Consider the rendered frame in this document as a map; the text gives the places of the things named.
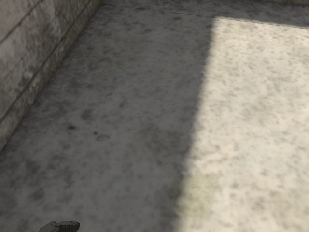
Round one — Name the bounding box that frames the robot left hand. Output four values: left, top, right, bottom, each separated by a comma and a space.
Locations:
38, 220, 80, 232

